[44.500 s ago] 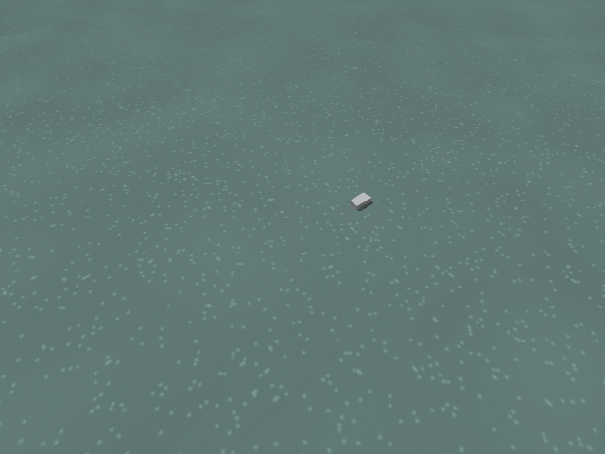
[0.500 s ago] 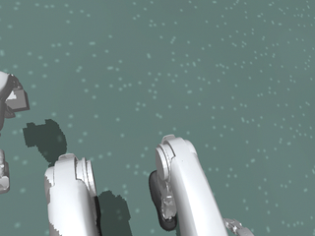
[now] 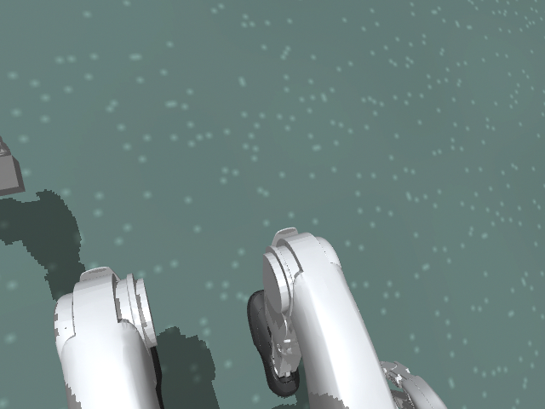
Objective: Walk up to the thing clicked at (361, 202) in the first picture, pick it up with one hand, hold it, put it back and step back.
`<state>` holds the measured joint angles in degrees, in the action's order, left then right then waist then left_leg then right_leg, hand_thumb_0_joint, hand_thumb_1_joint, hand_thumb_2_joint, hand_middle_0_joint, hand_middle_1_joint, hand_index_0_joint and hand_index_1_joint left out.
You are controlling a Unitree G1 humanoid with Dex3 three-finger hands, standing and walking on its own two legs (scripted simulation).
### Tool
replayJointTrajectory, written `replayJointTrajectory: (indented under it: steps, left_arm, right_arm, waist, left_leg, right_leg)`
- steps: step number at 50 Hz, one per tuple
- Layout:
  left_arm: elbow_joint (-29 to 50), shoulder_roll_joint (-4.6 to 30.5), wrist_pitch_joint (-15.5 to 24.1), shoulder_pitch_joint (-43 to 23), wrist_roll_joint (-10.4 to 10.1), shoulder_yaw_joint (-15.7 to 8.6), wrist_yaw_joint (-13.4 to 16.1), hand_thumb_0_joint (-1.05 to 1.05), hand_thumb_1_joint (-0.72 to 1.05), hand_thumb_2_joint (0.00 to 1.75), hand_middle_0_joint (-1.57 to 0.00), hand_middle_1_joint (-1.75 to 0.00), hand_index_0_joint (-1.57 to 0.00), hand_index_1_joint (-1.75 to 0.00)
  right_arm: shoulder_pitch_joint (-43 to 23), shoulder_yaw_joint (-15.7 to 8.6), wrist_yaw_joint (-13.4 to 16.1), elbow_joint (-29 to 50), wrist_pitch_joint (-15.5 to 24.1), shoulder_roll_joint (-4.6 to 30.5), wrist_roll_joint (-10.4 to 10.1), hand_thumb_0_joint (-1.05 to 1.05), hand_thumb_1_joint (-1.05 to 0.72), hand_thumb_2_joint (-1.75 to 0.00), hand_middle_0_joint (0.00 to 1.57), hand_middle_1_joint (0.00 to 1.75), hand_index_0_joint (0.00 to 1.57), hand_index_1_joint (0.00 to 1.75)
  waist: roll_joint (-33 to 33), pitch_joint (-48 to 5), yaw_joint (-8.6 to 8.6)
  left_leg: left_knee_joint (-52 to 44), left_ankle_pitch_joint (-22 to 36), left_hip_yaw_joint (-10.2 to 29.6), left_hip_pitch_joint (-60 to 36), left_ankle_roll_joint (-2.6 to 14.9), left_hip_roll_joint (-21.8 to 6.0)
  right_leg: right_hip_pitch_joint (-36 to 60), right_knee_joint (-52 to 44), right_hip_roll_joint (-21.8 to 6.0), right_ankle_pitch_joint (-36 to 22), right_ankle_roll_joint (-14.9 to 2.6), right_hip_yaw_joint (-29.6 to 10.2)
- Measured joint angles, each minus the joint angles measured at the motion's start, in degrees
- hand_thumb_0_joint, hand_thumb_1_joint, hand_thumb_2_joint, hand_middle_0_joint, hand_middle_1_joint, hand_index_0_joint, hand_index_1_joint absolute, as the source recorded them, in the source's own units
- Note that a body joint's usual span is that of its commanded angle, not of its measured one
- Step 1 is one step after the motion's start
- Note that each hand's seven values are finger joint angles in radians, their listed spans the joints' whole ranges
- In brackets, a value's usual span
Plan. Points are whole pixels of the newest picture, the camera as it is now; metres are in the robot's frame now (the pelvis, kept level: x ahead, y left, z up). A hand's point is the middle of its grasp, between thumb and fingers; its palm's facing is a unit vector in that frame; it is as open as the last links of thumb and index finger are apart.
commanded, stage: lower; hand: left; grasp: from above
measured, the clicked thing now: out of the picture +0.47 +0.33 -0.23
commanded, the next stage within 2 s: rest in 0.10 s
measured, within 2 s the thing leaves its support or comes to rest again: rests again in 0.88 s
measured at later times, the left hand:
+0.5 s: hand out of the picture +0.46 +0.32 -0.24, palm faces -0.48 -0.11 -0.87, open 7.6 cm
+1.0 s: hand (5, 185) +0.47 +0.32 -0.27, palm faces -0.46 -0.12 -0.88, open 7.6 cm
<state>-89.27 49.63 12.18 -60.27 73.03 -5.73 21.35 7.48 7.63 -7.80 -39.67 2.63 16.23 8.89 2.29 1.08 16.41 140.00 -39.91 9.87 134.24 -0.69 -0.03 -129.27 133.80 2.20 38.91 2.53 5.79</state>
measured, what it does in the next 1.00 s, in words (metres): stands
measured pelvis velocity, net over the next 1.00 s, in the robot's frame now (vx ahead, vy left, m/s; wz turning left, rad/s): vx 0.00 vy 0.01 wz -0.08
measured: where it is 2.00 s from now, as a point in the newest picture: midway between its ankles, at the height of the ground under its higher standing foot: (215, 382)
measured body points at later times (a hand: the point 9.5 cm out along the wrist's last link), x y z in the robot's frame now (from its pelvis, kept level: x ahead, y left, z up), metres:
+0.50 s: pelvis +0.00 +0.00 -0.02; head +0.28 +0.10 +0.32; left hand +0.49 +0.32 -0.19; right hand +0.04 -0.26 -0.09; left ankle +0.07 +0.13 -0.29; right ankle +0.10 -0.12 -0.29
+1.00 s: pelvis +0.00 +0.01 -0.02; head +0.29 +0.12 +0.31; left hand +0.49 +0.32 -0.21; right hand +0.05 -0.26 -0.08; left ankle +0.07 +0.13 -0.29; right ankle +0.10 -0.12 -0.29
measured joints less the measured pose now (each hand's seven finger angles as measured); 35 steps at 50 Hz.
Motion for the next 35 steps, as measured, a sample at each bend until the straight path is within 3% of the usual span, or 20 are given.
replayJointTrajectory:
  steps: [8,14,26,35]
  left_arm:
    - [-1.5,2.41,2.16,-0.3,2.2,-1.46,2.78,0.0,0.38,0.0,-0.98,-0.14,-1.02,-0.1]
    - [-2.97,3.77,1.59,-0.68,3.14,-2.03,5.45,0.0,0.38,0.0,-0.98,-0.14,-1.02,-0.1]
    - [-6.22,5.43,0.24,-1.28,1.72,-1.77,7.4,0.0,0.39,0.0,-0.98,-0.13,-1.02,-0.09]
    - [-7.04,7.41,0.75,-1.71,2.04,-2.09,8.81,0.0,0.38,0.0,-0.98,-0.13,-1.02,-0.09]
  right_arm:
    - [0.24,1.61,-0.14,0.01,0.68,0.16,1.25,0.0,-0.9,-0.89,0.2,0.3,0.2,0.3]
    - [0.49,2.54,-0.38,-0.15,1.52,0.04,2.08,0.0,-0.9,-0.89,0.2,0.3,0.2,0.3]
    - [-0.33,4.93,-0.88,0.62,3.27,0.31,2.94,0.0,-0.89,-0.89,0.2,0.3,0.2,0.3]
    - [-1.33,6.6,-1.41,1.53,4.65,1.18,3.94,0.0,-0.89,-0.89,0.2,0.3,0.2,0.3]
  waist:
    - [1.51,1.91,0.98]
    - [2.17,2.56,1.86]
    - [2.69,4.15,3.29]
    - [4.11,5.93,4.08]
  left_leg:
    - [2.05,-0.05,0.94,1.17,-0.09,0.12]
    - [3.25,-0.49,1.53,1.77,-0.05,0.09]
    - [4.27,-1.28,2.42,1.94,0.03,-0.17]
    - [5.04,-1.72,3.44,1.45,-0.23,-0.22]
  right_leg:
    - [-0.8,1.36,0.23,-0.2,0.03,0.73]
    - [-1.2,2.07,0.44,-0.02,0.19,1.18]
    - [-1.23,2.3,0.88,0.17,0.41,1.87]
    - [-0.67,2.46,1.15,0.14,0.49,2.67]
